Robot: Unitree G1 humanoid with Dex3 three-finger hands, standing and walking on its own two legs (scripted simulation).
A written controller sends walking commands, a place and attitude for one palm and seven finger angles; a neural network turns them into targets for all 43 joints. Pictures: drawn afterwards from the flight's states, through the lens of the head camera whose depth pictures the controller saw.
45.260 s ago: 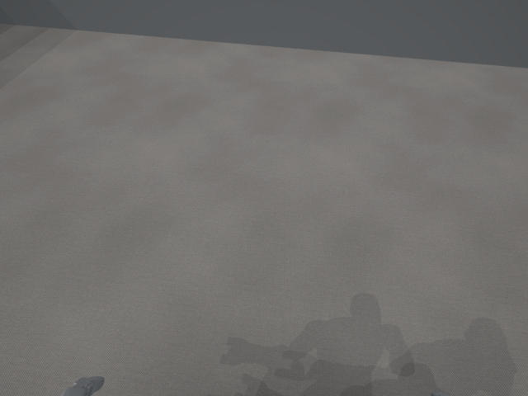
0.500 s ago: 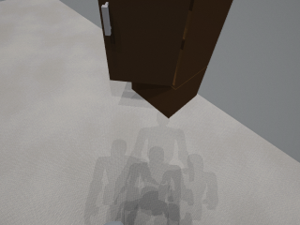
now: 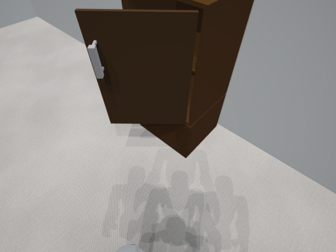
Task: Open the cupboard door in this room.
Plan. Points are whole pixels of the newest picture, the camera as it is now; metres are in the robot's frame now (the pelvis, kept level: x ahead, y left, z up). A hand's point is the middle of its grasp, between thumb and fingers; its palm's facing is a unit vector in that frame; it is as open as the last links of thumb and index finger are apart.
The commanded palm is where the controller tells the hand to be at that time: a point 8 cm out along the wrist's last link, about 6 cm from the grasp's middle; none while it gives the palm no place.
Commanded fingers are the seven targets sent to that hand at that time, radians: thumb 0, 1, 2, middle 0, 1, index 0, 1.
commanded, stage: take the last steps up to it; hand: left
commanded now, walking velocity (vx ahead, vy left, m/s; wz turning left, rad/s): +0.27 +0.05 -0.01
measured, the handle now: (97, 59) +0.77 +0.32 +0.02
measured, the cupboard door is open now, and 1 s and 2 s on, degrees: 41 41 41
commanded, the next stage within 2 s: come to a stop and stand still in 0.34 s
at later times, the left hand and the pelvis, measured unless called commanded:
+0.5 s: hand (89, 224) +0.22 +0.25 -0.18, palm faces +0.00 -0.98 -0.19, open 7.3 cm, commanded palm none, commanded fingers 0.00 0.90 0.90 -0.20 -0.30 -0.20 -0.30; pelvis +0.16 +0.06 +0.00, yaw -2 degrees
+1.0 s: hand (96, 211) +0.26 +0.24 -0.19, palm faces -0.03 -0.98 -0.20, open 7.4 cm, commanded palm none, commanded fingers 0.00 0.90 0.90 -0.20 -0.30 -0.20 -0.30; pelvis +0.19 +0.06 -0.02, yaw -2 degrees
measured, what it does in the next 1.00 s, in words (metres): walks ahead: left foot, then right foot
